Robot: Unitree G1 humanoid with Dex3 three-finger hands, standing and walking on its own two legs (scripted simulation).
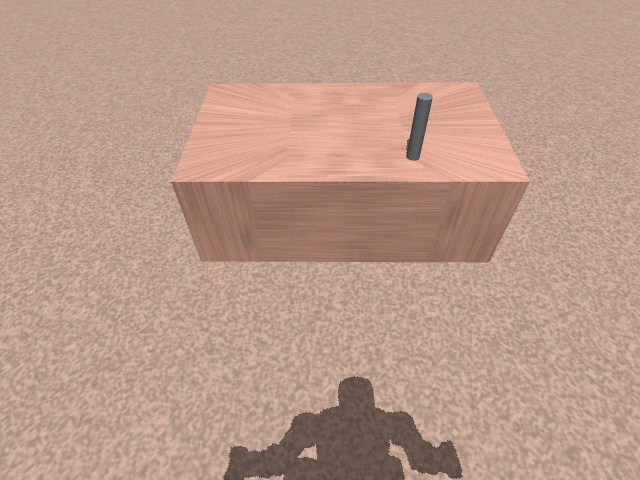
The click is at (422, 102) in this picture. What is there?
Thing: slim round
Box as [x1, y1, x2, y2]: [406, 93, 432, 160]
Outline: 428,93 420,93 417,96 406,155 409,159 412,160 417,159 420,153 432,96
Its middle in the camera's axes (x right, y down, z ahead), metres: +0.32 -0.35 +1.27
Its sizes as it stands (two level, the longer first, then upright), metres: 0.045 0.045 0.223
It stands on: a support 0.42 m high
